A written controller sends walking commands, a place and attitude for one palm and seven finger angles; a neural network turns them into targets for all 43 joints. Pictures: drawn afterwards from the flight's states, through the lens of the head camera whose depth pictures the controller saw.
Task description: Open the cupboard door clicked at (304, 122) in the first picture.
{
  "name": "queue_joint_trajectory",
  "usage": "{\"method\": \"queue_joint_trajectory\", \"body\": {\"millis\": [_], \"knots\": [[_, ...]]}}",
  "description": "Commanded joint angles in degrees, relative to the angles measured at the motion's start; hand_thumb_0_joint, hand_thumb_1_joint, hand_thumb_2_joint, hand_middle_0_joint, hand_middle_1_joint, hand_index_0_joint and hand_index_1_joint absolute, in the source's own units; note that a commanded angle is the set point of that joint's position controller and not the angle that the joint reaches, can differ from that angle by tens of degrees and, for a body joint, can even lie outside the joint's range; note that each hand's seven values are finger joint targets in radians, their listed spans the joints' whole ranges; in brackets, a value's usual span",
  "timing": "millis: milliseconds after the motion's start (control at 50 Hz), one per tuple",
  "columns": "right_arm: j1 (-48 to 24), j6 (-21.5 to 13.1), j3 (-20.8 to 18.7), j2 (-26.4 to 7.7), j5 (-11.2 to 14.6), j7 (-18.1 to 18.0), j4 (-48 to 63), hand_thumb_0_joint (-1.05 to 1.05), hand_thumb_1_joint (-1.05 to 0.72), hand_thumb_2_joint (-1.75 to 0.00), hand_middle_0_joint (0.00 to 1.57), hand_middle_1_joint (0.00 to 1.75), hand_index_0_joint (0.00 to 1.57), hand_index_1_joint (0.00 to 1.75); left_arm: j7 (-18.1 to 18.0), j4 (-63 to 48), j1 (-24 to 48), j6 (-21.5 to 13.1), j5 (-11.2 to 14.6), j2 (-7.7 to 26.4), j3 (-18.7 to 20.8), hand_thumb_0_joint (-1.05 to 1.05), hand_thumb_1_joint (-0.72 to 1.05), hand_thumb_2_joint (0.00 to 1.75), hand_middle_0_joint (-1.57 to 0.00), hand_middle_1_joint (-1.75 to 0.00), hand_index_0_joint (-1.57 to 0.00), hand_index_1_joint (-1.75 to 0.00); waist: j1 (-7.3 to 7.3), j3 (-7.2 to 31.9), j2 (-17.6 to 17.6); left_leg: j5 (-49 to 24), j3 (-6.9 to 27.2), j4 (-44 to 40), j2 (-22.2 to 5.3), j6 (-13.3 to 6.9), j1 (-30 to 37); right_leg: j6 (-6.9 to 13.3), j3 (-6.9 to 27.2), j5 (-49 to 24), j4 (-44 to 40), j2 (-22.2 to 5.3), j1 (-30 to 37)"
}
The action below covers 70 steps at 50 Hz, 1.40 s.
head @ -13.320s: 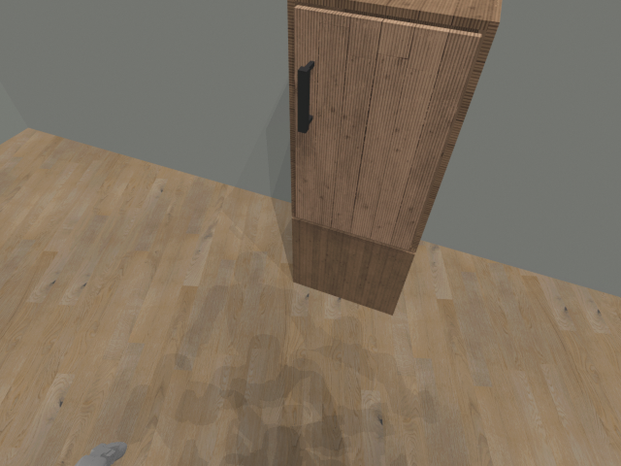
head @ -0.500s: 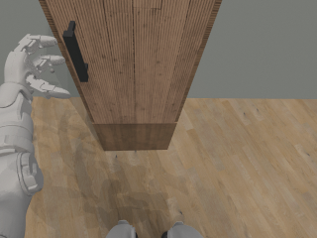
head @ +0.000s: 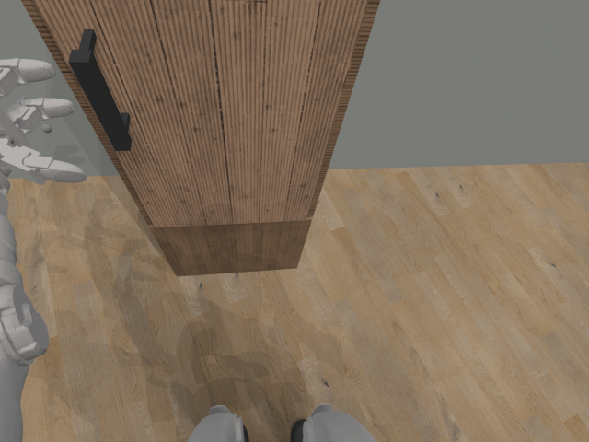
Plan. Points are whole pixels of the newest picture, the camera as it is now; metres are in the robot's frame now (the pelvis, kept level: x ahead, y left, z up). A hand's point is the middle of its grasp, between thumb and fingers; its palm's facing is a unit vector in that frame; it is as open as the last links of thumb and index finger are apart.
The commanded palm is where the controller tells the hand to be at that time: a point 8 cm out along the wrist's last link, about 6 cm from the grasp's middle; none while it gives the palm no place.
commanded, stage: slide the fingers in behind the handle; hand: left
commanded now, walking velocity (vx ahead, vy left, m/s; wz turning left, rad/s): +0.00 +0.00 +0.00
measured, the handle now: (107, 95) +0.54 +0.21 +0.10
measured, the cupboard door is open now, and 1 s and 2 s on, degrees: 0 0 1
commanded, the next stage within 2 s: close the thumb around the handle in 1.66 s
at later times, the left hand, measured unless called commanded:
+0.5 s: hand (90, 130) +0.48 +0.22 +0.10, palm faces +0.02 -1.00 -0.01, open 14.0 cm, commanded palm +0.46 +0.27 +0.10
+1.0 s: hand (112, 129) +0.49 +0.20 +0.10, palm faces +0.03 -1.00 -0.01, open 14.0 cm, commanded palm +0.46 +0.24 +0.10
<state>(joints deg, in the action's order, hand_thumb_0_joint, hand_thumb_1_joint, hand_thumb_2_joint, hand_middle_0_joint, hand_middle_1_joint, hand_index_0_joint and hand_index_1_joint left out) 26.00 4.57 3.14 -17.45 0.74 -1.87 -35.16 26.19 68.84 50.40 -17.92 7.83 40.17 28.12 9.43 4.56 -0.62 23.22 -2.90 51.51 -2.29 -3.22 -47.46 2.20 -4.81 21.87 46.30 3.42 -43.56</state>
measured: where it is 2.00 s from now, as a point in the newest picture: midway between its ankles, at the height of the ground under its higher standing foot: outside the picture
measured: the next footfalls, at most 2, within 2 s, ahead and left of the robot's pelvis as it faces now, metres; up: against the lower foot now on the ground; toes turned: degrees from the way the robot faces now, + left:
none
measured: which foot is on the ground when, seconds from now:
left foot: down 0.00-1.00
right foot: down 0.00-1.00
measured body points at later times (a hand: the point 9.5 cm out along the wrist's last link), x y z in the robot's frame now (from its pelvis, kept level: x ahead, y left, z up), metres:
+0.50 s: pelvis +0.00 +0.00 +0.00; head +0.10 +0.02 +0.44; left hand +0.48 +0.28 +0.10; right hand +0.04 -0.26 -0.11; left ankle +0.01 +0.08 -0.69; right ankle +0.00 -0.10 -0.69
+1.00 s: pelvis +0.00 -0.01 +0.00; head +0.10 +0.00 +0.44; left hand +0.48 +0.25 +0.10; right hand +0.00 -0.28 -0.11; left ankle +0.01 +0.08 -0.69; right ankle +0.00 -0.10 -0.69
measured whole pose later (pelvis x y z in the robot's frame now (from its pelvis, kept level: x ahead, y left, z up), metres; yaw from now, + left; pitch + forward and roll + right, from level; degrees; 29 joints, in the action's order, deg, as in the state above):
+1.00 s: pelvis +0.00 -0.01 +0.00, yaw +1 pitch +17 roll -2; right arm 24.5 2.6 2.2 -16.6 0.6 -0.7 -35.5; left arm 16.3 67.3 50.4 -18.2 6.4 30.5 23.1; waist 9.0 4.8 -1.2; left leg 22.7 -2.8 50.5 -2.0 -2.3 -45.1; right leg 3.2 -4.8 22.4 47.0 3.3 -42.0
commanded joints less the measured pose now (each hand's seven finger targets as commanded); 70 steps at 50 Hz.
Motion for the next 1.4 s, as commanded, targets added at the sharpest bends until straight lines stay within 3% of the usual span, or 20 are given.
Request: {"method": "queue_joint_trajectory", "body": {"millis": [0, 40, 80, 160, 200, 220, 260, 420, 500, 560, 720, 800, 860, 900, 980, 1000, 1080, 1100, 1140, 1380], "knots": [[7.28, -1.42, -4.04, -10.70, 0.00, -0.85, 2.66, 0.00, -0.90, -0.90, 0.20, 0.30, 0.20, 0.30, -0.38, -12.27, 24.42, -3.86, 1.73, 16.54, 1.28, 0.00, -0.50, 0.30, -0.30, -1.20, -0.30, -1.20, 0.18, 24.26, -9.58, -22.16, 6.30, -4.18, 0.22, 0.53, 22.73, -0.89, 3.59, -16.85, -4.27, 0.62, 5.60], [7.17, -1.49, -4.10, -10.66, -0.09, -0.80, 3.17, 0.00, -0.90, -0.90, 0.20, 0.30, 0.20, 0.30, -0.96, -13.90, 23.48, -3.89, 1.14, 16.94, 1.54, 0.00, -0.50, 0.30, -0.30, -1.20, -0.30, -1.20, -0.80, 26.18, -10.67, -24.34, 6.72, -4.43, 0.30, 0.78, 24.07, -0.72, 3.41, -17.78, -3.76, 0.54, 6.43], [6.79, -1.61, -4.16, -10.10, -0.21, -0.48, 3.25, 0.00, -0.90, -0.90, 0.20, 0.30, 0.20, 0.30, -1.47, -16.10, 23.08, -4.13, 1.20, 13.40, -0.62, 0.00, -0.50, 0.30, -0.30, -1.20, -0.30, -1.20, -0.94, 27.80, -13.76, -28.96, 7.13, -3.94, -0.03, 1.46, 28.76, -0.60, 2.80, -18.56, -3.51, 0.65, 3.89], [6.06, -1.79, -4.38, -9.96, -0.26, -0.14, 3.38, 0.00, -0.90, -0.90, 0.20, 0.30, 0.20, 0.30, -2.49, -17.14, 22.96, -4.24, 2.38, 8.70, -2.74, 0.00, -0.50, 0.30, -0.30, -1.20, -0.30, -1.20, -0.16, 26.53, -9.49, -30.73, 8.01, -4.19, -0.48, 1.61, 30.00, -0.62, 2.08, -18.40, -3.63, 0.97, 3.35], [5.84, -1.76, -4.50, -9.93, -0.19, -0.03, 3.42, 0.00, -0.90, -0.90, 0.20, 0.30, 0.20, 0.30, -3.24, -16.97, 21.66, -3.80, 2.43, 9.34, -1.63, 0.00, -0.50, 0.30, -0.30, -1.20, -0.30, -1.20, -0.90, 27.55, -8.75, -31.19, 7.66, -4.15, -0.29, 1.65, 29.26, -0.79, 2.28, -19.73, -3.45, 0.77, 5.05], [5.47, -1.74, -4.36, -9.75, -0.06, 0.03, 3.44, 0.00, -0.90, -0.90, 0.20, 0.30, 0.20, 0.30, -3.50, -14.85, 20.73, -3.18, 2.34, 7.77, -2.64, 0.00, -0.50, 0.30, -0.30, -1.20, -0.30, -1.20, -0.76, 25.11, -8.00, -29.44, 7.47, -4.49, -0.22, 1.64, 27.84, -0.81, 2.09, -18.89, -3.63, 0.69, 4.59], [5.18, -1.91, -4.23, -9.54, -0.15, 0.13, 3.39, 0.00, -0.90, -0.90, 0.20, 0.30, 0.20, 0.30, -4.56, -14.68, 22.46, -3.08, 1.78, 5.92, -4.03, 0.00, -0.50, 0.30, -0.30, -1.20, -0.30, -1.20, -0.37, 22.56, -8.50, -28.07, 7.68, -4.76, -0.13, 1.56, 27.24, -0.63, 1.89, -17.34, -3.56, 0.57, 3.10], [4.74, -2.90, -4.31, -8.84, -0.50, 0.74, 2.79, 0.00, -0.90, -0.90, 0.20, 0.30, 0.20, 0.30, -9.05, -16.13, 27.55, -5.52, -0.01, 2.75, -5.97, 0.00, -0.50, 0.30, -0.30, -1.20, -0.30, -1.20, 0.42, 24.41, -7.82, -25.82, 8.74, -4.70, -0.23, 2.41, 28.61, -0.78, 1.99, -15.01, -2.86, 0.40, 1.73], [5.12, -3.39, -4.22, -9.18, -0.53, 0.59, 2.89, 0.00, -0.90, -0.90, 0.20, 0.30, 0.20, 0.30, -10.17, -14.08, 26.52, -5.66, -0.79, 6.39, -2.73, 0.00, -0.50, 0.30, -0.30, -1.20, -0.30, -1.20, -0.55, 26.41, -5.73, -23.21, 7.75, -4.69, 0.47, 1.65, 25.69, -0.75, 2.78, -16.08, -2.78, 0.25, 5.30], [5.12, -3.48, -3.77, -8.89, -0.57, 0.55, 2.87, 0.00, -0.90, -0.90, 0.20, 0.30, 0.20, 0.30, -10.43, -11.92, 26.91, -5.28, -1.54, 5.95, -3.42, 0.00, -0.50, 0.30, -0.30, -1.20, -0.30, -1.20, -0.08, 23.95, -5.68, -20.59, 6.86, -4.54, 0.92, 1.08, 22.43, -0.78, 3.13, -15.93, -2.89, 0.16, 5.84], [5.71, -3.54, -4.00, -8.93, -0.30, 0.35, 3.25, 0.00, -0.90, -0.90, 0.20, 0.30, 0.20, 0.30, -9.45, -13.38, 26.32, -5.63, -0.66, 7.65, -2.28, 0.00, -0.50, 0.30, -0.30, -1.20, -0.30, -1.20, -0.49, 26.42, -5.62, -19.68, 5.44, -4.45, 1.20, 0.62, 20.18, -1.03, 4.46, -18.64, -3.39, 0.09, 10.33], [5.79, -3.51, -4.24, -8.67, -0.27, 0.59, 3.27, 0.00, -0.90, -0.90, 0.20, 0.30, 0.20, 0.30, -9.08, -14.18, 23.14, -5.46, -0.17, 5.43, -3.21, 0.00, -0.50, 0.30, -0.30, -1.20, -0.30, -1.20, -1.39, 26.48, -7.21, -21.34, 5.05, -4.46, 1.28, 0.63, 21.18, -0.86, 4.47, -20.20, -3.61, 0.15, 10.63], [6.11, -3.31, -4.22, -8.84, -0.19, 0.43, 3.25, 0.00, -0.90, -0.90, 0.20, 0.30, 0.20, 0.30, -9.29, -12.86, 23.01, -4.54, 0.25, 6.64, -2.20, 0.00, -0.50, 0.30, -0.30, -1.20, -0.30, -1.20, -0.94, 23.65, -2.66, -18.11, 4.27, -4.84, 1.62, -0.08, 16.32, -1.18, 5.41, -20.15, -4.49, -0.06, 13.56], [5.94, -3.24, -4.12, -8.64, 0.07, 0.35, 3.25, 0.00, -0.90, -0.90, 0.20, 0.30, 0.20, 0.30, -9.48, -12.37, 23.85, -3.87, -0.23, 6.10, -3.27, 0.00, -0.50, 0.30, -0.30, -1.20, -0.30, -1.20, -0.49, 22.15, -3.54, -16.91, 4.04, -5.20, 1.76, -0.06, 15.26, -1.34, 5.62, -19.92, -4.64, -0.35, 13.34], [6.04, -3.73, -4.57, -8.47, -0.29, 0.66, 3.13, 0.00, -0.90, -0.90, 0.20, 0.30, 0.20, 0.30, -10.40, -17.79, 26.12, -5.90, -0.36, 6.21, -2.93, 0.00, -0.50, 0.30, -0.30, -1.20, -0.30, -1.20, -1.04, 27.90, -7.18, -20.03, 4.59, -4.48, 1.63, 0.23, 20.35, -1.10, 5.63, -20.96, -3.92, -0.17, 12.85], [5.72, -3.86, -4.55, -8.17, -0.20, 0.75, 3.01, 0.00, -0.90, -0.90, 0.20, 0.30, 0.20, 0.30, -10.41, -18.71, 26.19, -6.54, -0.25, 4.13, -4.50, 0.00, -0.50, 0.30, -0.30, -1.20, -0.30, -1.20, -0.73, 28.58, -8.64, -21.53, 4.84, -4.47, 1.53, 0.48, 22.43, -0.91, 5.18, -21.54, -3.62, -0.09, 11.90], [5.11, -4.03, -4.47, -8.05, -0.12, 1.01, 2.37, 0.00, -0.90, -0.90, 0.20, 0.30, 0.20, 0.30, -10.89, -14.86, 25.93, -5.87, 0.35, 0.10, -6.80, 0.00, -0.50, 0.30, -0.30, -1.20, -0.30, -1.20, 0.68, 23.62, -5.00, -18.68, 4.65, -4.67, 1.54, 0.25, 19.94, -1.31, 4.99, -19.62, -4.36, -0.05, 10.12], [5.49, -3.96, -4.64, -8.39, -0.08, 0.93, 2.29, 0.00, -0.90, -0.90, 0.20, 0.30, 0.20, 0.30, -11.24, -13.25, 24.04, -5.26, 0.04, 2.38, -4.67, 0.00, -0.50, 0.30, -0.30, -1.20, -0.30, -1.20, -0.32, 23.27, -3.68, -18.16, 4.70, -4.83, 1.56, 0.30, 18.73, -1.18, 4.89, -19.21, -4.30, -0.14, 10.95], [4.94, -4.10, -4.49, -8.10, -0.01, 1.04, 2.65, 0.00, -0.90, -0.90, 0.20, 0.30, 0.20, 0.30, -11.51, -13.83, 24.74, -4.53, -0.27, 0.05, -6.79, 0.00, -0.50, 0.30, -0.30, -1.20, -0.30, -1.20, -0.19, 23.41, -5.47, -17.91, 4.66, -5.09, 1.74, 0.37, 19.48, -1.08, 4.83, -18.90, -4.30, -0.30, 10.40], [4.90, -4.60, -4.71, -7.78, -0.44, 1.43, 2.52, 0.00, -0.90, -0.90, 0.20, 0.30, 0.20, 0.30, -13.18, -16.82, 26.09, -7.00, -0.85, -0.88, -6.66, 0.00, -0.50, 0.30, -0.30, -1.20, -0.30, -1.20, -0.69, 27.85, -6.01, -24.14, 5.45, -4.02, 1.51, 0.85, 24.19, -0.92, 4.19, -22.49, -2.66, 0.01, 9.74]]}}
